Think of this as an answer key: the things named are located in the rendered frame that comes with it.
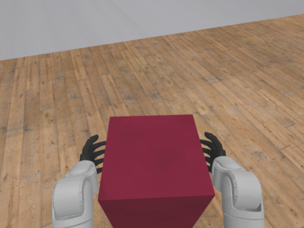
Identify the right robot hand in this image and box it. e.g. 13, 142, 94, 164
200, 132, 226, 173

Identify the right robot forearm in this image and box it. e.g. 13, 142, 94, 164
211, 156, 265, 228

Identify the left robot forearm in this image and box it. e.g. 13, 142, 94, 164
52, 160, 99, 228

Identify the left robot hand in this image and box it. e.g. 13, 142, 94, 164
80, 134, 106, 174

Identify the carton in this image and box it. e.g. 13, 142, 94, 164
98, 114, 215, 228

